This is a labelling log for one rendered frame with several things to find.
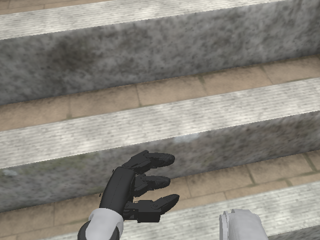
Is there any robot right thigh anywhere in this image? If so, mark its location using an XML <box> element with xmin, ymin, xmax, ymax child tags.
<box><xmin>219</xmin><ymin>209</ymin><xmax>269</xmax><ymax>240</ymax></box>

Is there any robot left hand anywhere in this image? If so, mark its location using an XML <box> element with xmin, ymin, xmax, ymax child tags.
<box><xmin>99</xmin><ymin>150</ymin><xmax>180</xmax><ymax>223</ymax></box>

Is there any robot left forearm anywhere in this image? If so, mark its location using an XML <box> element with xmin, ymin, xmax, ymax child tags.
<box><xmin>77</xmin><ymin>208</ymin><xmax>124</xmax><ymax>240</ymax></box>

